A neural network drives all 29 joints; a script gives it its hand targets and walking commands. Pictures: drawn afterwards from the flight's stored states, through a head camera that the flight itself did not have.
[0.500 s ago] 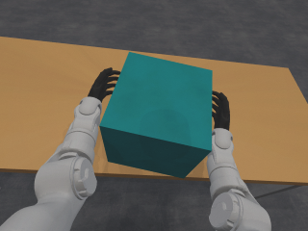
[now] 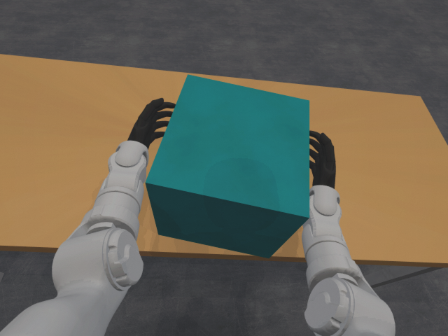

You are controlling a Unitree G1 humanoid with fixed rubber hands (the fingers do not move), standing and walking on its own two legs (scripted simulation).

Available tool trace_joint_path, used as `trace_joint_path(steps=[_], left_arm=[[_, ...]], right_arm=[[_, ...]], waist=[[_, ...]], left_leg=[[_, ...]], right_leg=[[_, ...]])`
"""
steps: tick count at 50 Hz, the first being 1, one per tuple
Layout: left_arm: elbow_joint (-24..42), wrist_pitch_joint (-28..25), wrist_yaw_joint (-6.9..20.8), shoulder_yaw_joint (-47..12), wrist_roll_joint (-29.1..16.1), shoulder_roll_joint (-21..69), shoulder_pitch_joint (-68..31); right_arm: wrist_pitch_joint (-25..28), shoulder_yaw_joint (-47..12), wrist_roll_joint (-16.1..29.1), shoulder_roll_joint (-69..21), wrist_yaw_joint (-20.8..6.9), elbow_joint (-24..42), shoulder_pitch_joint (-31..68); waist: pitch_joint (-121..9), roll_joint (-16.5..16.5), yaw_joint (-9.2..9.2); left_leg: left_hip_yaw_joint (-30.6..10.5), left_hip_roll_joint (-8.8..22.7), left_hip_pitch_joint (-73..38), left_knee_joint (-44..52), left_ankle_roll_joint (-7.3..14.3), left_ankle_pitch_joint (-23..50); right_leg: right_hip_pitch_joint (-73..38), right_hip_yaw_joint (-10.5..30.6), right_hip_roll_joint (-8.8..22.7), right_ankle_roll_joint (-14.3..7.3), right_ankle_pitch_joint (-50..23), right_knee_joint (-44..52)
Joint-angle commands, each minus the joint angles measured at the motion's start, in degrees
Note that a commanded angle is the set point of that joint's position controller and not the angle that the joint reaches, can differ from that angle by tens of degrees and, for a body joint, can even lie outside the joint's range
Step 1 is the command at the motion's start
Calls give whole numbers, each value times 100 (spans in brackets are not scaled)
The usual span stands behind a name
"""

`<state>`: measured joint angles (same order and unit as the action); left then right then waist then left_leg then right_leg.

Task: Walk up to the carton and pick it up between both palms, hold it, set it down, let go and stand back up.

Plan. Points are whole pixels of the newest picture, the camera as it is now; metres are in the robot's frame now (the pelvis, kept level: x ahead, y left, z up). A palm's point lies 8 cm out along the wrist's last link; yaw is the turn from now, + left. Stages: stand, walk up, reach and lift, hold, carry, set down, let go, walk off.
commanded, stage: set down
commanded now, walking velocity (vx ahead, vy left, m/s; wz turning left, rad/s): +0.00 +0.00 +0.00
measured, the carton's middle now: (230, 170) +0.42 -0.04 -0.01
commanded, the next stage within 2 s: none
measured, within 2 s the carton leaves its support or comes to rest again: neither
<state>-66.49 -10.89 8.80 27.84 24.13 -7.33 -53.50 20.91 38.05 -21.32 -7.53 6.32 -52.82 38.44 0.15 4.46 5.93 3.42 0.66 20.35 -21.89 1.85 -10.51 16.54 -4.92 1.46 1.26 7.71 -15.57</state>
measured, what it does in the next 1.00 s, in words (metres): shifts its weight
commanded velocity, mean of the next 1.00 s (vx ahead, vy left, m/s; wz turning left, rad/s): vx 0.00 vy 0.00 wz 0.00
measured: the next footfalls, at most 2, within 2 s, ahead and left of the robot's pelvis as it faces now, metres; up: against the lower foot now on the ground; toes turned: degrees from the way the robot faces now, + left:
none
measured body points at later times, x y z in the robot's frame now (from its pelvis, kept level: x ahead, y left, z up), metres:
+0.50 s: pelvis +0.00 +0.00 -0.02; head +0.10 +0.03 +0.42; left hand +0.48 +0.13 +0.01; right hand +0.40 -0.21 +0.00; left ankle +0.00 +0.09 -0.75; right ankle -0.01 -0.14 -0.75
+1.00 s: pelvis -0.05 +0.01 -0.04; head +0.03 +0.04 +0.40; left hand +0.44 +0.18 +0.03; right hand +0.34 -0.25 +0.02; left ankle +0.00 +0.10 -0.75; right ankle -0.01 -0.14 -0.75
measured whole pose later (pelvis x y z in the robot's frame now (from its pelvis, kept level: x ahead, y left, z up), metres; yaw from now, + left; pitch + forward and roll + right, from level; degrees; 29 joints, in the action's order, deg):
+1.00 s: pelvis -0.05 +0.01 -0.04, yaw -3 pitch +19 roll -2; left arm -88.6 -19.4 4.0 -10.7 -20.0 -22.0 -59.8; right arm 16.4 -2.1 21.3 11.4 8.4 -70.9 46.9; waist -11.3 0.6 8.0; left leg 0.1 0.0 46.2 -41.6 1.9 -14.7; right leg 44.2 -1.7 1.0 1.6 11.8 -36.8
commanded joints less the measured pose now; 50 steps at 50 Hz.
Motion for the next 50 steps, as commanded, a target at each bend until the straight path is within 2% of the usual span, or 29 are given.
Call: trace_joint_path(steps=[1,2,3,6,9,11,13,14,15,18,20,21,23,26,31,32,33,35,36,37,39,40,43,45,46,47,48,49,50], left_arm=[[-346,-152,108,-747,93,2126,-1806],[-238,-185,17,-756,17,1815,-1768],[-362,-185,-66,-726,12,1580,-1725],[-311,-269,-376,-908,-467,659,-1726],[-338,-330,-630,-1404,-1043,493,-1898],[-567,-427,-740,-1683,-1412,296,-2120],[-839,-563,-807,-1779,-1593,49,-2200],[-965,-642,-819,-1840,-1784,-104,-2225],[-1031,-764,-867,-1850,-1932,-510,-2291],[-1146,-939,-927,-2162,-2372,-1040,-2515],[-1290,-1080,-919,-2419,-2689,-1284,-2770],[-1353,-1115,-907,-2498,-2824,-1346,-2843],[-1356,-1195,-894,-2610,-3048,-1482,-2769],[-1492,-1271,-806,-2767,-3199,-1632,-2703],[-1499,-1253,-674,-3014,-3434,-1808,-2683],[-1537,-1212,-641,-2986,-3484,-1874,-2584],[-1475,-1207,-598,-3108,-3572,-1824,-2595],[-1452,-1203,-571,-3197,-3742,-1961,-2501],[-1466,-1180,-540,-3338,-3878,-1931,-2579],[-1467,-1165,-532,-3346,-3985,-1979,-2444],[-1473,-1165,-507,-3591,-4212,-2015,-2745],[-1496,-1126,-492,-3621,-4227,-1936,-2529],[-1527,-1100,-478,-3650,-4334,-2043,-2578],[-1704,-1061,-491,-3830,-4452,-2122,-3065],[-1716,-1044,-475,-3931,-4513,-2078,-2994],[-1431,-1043,-495,-3892,-4477,-2069,-2701],[-1460,-1013,-479,-3877,-4487,-2122,-2649],[-1456,-1054,-485,-4028,-4589,-2148,-3009],[-1177,-1040,-470,-3944,-4513,-2007,-2466]], right_arm=[[-54,-1323,-375,-1776,-489,-830,1772],[-60,-1329,-249,-1515,-455,-823,1729],[-60,-1233,-217,-1254,-390,-1028,1603],[21,-1234,130,-323,-142,-1246,1625],[56,-1513,637,-215,85,-1470,1795],[103,-1769,994,-166,178,-1455,2029],[221,-1997,1280,-75,235,-1377,2219],[261,-2119,1384,-7,282,-1249,2331],[297,-2218,1606,378,314,-1278,2380],[465,-2377,2081,1222,421,-1429,2570],[430,-2672,2431,1386,449,-1578,2768],[472,-2692,2553,1492,491,-1680,2843],[581,-2990,2840,1661,524,-1517,2860],[617,-3281,3205,1894,570,-1921,2746],[594,-3394,3566,2262,596,-2230,2748],[562,-3556,3689,2297,579,-2208,2674],[561,-3637,3793,2304,549,-2132,2691],[527,-3737,4001,2486,488,-1990,2695],[483,-3779,4044,2502,467,-1917,2852],[455,-3964,4198,2484,410,-1691,2748],[281,-3936,4198,2532,345,-1449,3108],[227,-4012,4251,2481,318,-1454,2844],[-10,-4142,4320,2405,233,-1095,2844],[-283,-3985,4319,2599,169,-1270,3235],[-350,-3929,4238,2546,168,-1146,3164],[-376,-3970,4262,2547,157,-1073,2786],[-403,-3915,4182,2578,202,-1017,2748],[-438,-3708,4092,2641,207,-1003,3063],[-390,-3790,4124,2472,251,-792,2529]], waist=[[-1833,-939,121],[-1874,-909,28],[-1782,-979,130],[-1887,-959,151],[-2050,-878,202],[-2596,-870,143],[-3242,-934,42],[-3480,-842,-35],[-3905,-939,-55],[-4731,-1267,111],[-4999,-1343,122],[-5076,-1383,206],[-5467,-1318,160],[-5519,-1318,242],[-5234,-1425,401],[-5168,-1377,290],[-5175,-1417,319],[-5070,-1410,236],[-4890,-1339,285],[-4875,-1322,155],[-4705,-1264,202],[-4608,-1202,202],[-4444,-1050,64],[-4202,-1069,157],[-4150,-950,246],[-4171,-1027,182],[-4138,-993,201],[-4231,-1131,267],[-4303,-1100,264]], left_leg=[[24,-5,-1268,94,-410,1234],[53,-7,-1267,82,-424,1267],[27,3,-1318,28,-440,1345],[18,35,-1218,-66,-459,1146],[-75,40,-1107,-197,-450,932],[-90,-5,-912,-384,-418,1036],[-128,-38,-746,-641,-444,1431],[-115,-53,-564,-781,-440,1522],[-114,-72,-449,-922,-467,1687],[-130,-88,-507,-1292,-656,2335],[-173,-91,-429,-1520,-711,2531],[-199,-113,-471,-1629,-739,2660],[-218,-107,-526,-1841,-787,3148],[-275,-146,-364,-1973,-811,3241],[-318,-172,-406,-2007,-842,2940],[-305,-176,-461,-1950,-826,2888],[-307,-196,-459,-1950,-828,2822],[-354,-190,-499,-1981,-815,2703],[-363,-204,-367,-1922,-777,2350],[-350,-215,-330,-1891,-738,2200],[-374,-211,-169,-1787,-651,1511],[-418,-203,-176,-1728,-625,1320],[-401,-211,57,-1602,-455,692],[-409,-176,243,-1484,-388,28],[-455,-170,312,-1420,-351,-294],[-512,-149,115,-1396,-375,-234],[-496,-151,162,-1401,-374,-276],[-493,-159,344,-1387,-379,-657],[-527,-161,42,-1351,-369,-389]], right_leg=[[-168,-213,-309,-113,-670,-33],[-185,-221,-324,-101,-677,-59],[-7,-213,-329,-116,-619,-51],[148,-175,-344,-154,-502,-119],[511,-154,-376,-169,-395,-185],[641,-62,-362,-171,-648,-344],[646,6,-365,-184,-1092,-538],[536,23,-346,-160,-1286,-660],[531,72,-339,-173,-1543,-806],[466,73,-429,-195,-2315,-1123],[673,78,-431,-198,-2415,-1258],[822,78,-433,-190,-2500,-1344],[720,113,-466,-166,-3036,-1470],[780,127,-450,-92,-3419,-1709],[1217,96,-459,-69,-2882,-1714],[1231,119,-465,-76,-2740,-1634],[1326,94,-460,-84,-2535,-1623],[1504,64,-446,-101,-2244,-1690],[1649,53,-434,-97,-1860,-1645],[1619,73,-419,-129,-1704,-1664],[1832,18,-366,-151,-1064,-1654],[1866,28,-367,-152,-893,-1640],[1905,39,-326,-180,-318,-1740],[2188,-14,-295,-234,303,-1741],[2204,-39,-279,-236,554,-1722],[2085,-38,-296,-259,419,-1754],[2027,-27,-295,-250,386,-1753],[2136,-71,-274,-248,661,-1803],[1964,-37,-295,-233,319,-1758]])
